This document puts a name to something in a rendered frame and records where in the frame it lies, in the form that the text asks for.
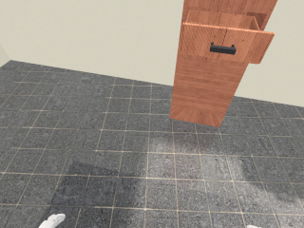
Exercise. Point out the drawer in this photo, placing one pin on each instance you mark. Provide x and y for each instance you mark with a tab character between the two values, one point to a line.
202	28

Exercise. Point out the left robot hand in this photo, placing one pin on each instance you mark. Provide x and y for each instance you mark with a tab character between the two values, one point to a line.
53	221

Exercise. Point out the cabinet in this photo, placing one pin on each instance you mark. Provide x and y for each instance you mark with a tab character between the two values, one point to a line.
204	87

